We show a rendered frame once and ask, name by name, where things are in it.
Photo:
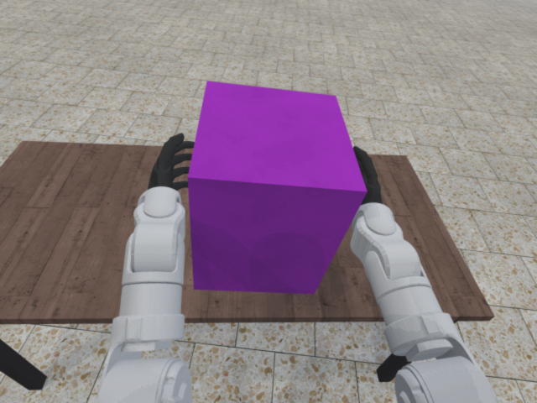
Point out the robot left hand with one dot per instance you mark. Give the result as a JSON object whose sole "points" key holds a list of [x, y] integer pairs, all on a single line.
{"points": [[163, 173]]}

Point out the left robot forearm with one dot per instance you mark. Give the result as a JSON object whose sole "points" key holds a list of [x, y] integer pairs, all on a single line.
{"points": [[153, 274]]}

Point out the right robot forearm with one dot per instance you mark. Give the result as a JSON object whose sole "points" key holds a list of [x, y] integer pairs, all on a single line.
{"points": [[416, 327]]}

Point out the robot right hand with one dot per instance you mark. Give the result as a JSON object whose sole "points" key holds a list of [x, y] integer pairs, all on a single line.
{"points": [[369, 176]]}

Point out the robot left upper arm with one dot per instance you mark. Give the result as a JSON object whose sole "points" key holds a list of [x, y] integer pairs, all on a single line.
{"points": [[165, 380]]}

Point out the robot right upper arm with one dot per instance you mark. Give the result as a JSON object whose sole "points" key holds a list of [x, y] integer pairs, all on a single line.
{"points": [[450, 380]]}

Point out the carton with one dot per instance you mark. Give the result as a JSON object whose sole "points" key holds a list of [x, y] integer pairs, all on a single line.
{"points": [[274, 185]]}

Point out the table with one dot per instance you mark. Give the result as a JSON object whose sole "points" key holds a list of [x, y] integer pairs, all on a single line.
{"points": [[66, 214]]}

